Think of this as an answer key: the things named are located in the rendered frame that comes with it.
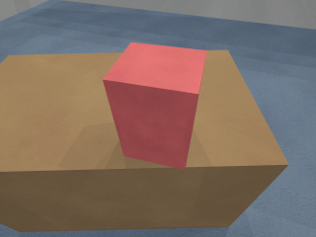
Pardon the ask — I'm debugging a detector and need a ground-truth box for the carton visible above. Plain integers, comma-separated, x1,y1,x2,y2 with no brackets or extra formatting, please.
103,42,207,170

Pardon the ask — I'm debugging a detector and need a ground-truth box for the pedestal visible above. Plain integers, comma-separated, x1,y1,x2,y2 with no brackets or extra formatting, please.
0,49,289,232

